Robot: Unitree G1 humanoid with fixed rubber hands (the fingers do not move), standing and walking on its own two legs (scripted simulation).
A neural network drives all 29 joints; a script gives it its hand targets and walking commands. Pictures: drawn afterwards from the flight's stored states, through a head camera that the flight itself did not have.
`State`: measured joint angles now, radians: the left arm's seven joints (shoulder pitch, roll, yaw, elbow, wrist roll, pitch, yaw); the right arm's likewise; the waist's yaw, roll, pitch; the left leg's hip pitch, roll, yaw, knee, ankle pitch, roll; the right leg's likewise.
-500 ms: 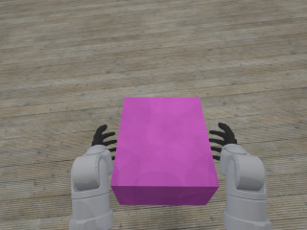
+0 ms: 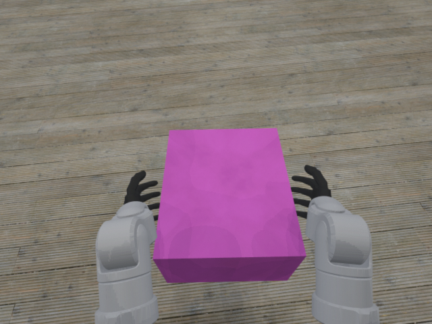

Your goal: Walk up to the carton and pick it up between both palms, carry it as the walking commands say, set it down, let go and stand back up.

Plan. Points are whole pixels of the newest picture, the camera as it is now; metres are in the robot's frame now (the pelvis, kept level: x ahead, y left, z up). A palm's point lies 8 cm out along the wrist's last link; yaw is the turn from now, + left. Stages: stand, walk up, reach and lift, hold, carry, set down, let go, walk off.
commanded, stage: carry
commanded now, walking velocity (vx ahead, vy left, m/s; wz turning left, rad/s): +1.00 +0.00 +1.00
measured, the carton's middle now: (225, 201) +0.36 +0.00 -0.02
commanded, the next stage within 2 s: none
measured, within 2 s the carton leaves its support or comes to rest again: neither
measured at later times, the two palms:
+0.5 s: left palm (114, 116) +0.49 +0.22 +0.10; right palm (252, 85) +0.60 -0.07 +0.08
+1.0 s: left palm (54, 71) +0.73 +0.44 +0.05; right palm (138, 18) +0.96 +0.24 +0.07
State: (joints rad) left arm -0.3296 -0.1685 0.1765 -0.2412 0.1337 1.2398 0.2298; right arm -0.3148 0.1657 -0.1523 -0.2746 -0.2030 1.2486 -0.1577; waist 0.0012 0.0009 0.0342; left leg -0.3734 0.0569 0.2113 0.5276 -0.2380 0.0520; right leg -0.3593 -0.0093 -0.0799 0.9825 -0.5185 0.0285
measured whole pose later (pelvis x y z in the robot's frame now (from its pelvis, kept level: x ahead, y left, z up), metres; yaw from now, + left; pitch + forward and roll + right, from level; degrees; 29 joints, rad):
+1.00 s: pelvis +0.66 +0.13 -0.03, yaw +49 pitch +1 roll -1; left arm -0.27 -0.15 0.16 -0.20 0.13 1.17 0.18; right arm -0.26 0.15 -0.13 -0.26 -0.20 1.20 -0.14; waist 0.00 -0.02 -0.02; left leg -0.27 -0.04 -0.07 1.08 -0.55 0.06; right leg -0.42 -0.18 -0.11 0.75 -0.32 0.09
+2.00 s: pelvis +0.91 +0.84 -0.03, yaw +99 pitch +1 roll +2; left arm -0.28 -0.15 0.14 -0.13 0.13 1.24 0.19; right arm -0.26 0.15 -0.15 -0.23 -0.20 1.28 -0.17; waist 0.00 -0.01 -0.03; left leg -0.35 -0.15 0.20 0.70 -0.38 0.20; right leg -0.40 -0.13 0.01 1.36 -0.51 0.13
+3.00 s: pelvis +0.54 +1.31 +0.00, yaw +134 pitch +2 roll -1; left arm -0.30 -0.16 0.15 -0.28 0.13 1.25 0.22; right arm -0.32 0.17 -0.17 -0.29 -0.20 1.24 -0.13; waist 0.00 -0.01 0.05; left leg -0.27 -0.03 0.07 0.54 -0.30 0.09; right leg -0.37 -0.08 -0.16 0.50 -0.16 0.01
